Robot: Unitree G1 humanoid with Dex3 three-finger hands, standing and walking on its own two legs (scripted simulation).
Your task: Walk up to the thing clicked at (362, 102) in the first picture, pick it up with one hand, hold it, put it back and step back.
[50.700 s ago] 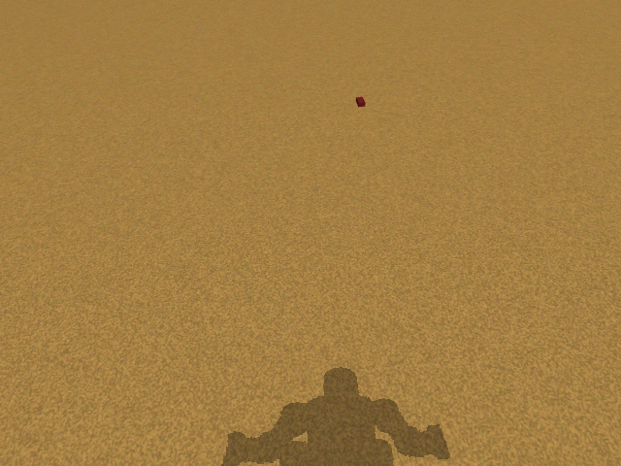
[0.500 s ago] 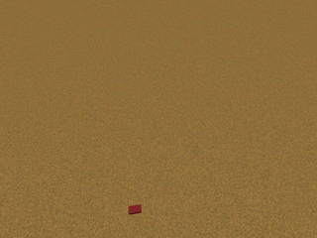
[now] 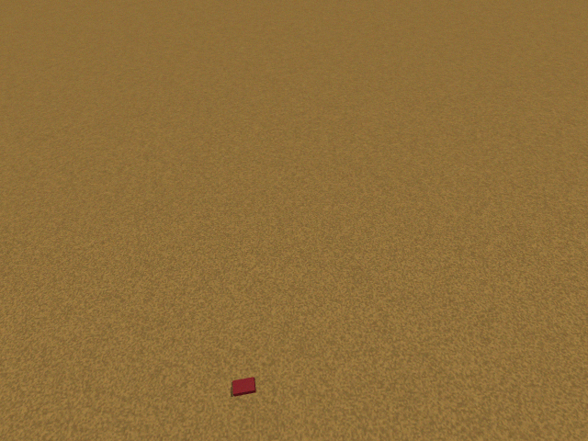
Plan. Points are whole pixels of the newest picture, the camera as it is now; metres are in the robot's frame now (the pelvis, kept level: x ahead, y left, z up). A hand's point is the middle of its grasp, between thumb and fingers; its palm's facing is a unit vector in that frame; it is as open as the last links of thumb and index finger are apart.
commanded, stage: stand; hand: left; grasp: from above
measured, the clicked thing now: (244, 386) +0.43 +0.22 -0.77
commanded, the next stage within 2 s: step back in 1.12 s
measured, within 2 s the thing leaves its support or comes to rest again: neither
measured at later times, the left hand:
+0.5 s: hand out of the picture +0.09 +0.23 -0.16, palm faces +0.01 -0.94 -0.33, open 7.4 cm
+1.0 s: hand out of the picture +0.07 +0.23 -0.16, palm faces -0.02 -0.94 -0.34, open 7.4 cm
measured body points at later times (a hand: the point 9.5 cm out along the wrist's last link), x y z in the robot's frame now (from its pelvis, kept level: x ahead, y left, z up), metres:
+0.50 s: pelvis +0.01 -0.01 +0.00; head +0.02 -0.02 +0.45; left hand +0.09 +0.28 -0.13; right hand +0.09 -0.31 -0.14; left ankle +0.01 +0.11 -0.75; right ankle -0.01 -0.11 -0.75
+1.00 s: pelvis +0.00 -0.02 +0.00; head +0.00 -0.02 +0.45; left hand +0.07 +0.28 -0.13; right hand +0.06 -0.31 -0.14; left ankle +0.01 +0.11 -0.75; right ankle -0.01 -0.11 -0.75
